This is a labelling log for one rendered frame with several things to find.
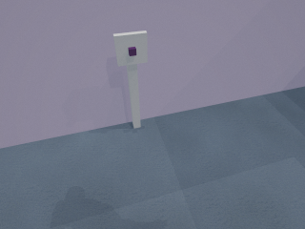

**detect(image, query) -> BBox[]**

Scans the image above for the panel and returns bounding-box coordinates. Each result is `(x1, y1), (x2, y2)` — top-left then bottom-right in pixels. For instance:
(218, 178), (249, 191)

(113, 31), (148, 129)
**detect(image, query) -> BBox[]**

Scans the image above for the button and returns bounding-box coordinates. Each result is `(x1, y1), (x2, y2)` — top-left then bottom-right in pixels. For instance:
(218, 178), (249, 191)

(128, 47), (137, 56)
